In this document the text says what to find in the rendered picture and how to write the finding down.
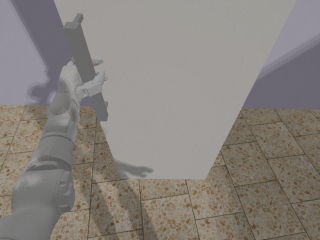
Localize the fridge door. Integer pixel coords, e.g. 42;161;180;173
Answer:
54;0;297;180

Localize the robot left hand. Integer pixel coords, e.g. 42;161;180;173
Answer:
58;53;108;103

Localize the robot left forearm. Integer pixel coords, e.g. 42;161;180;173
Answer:
11;92;81;213

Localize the handle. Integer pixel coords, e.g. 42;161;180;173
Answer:
62;13;109;122

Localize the left robot upper arm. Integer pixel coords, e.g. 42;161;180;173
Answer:
0;169;76;240

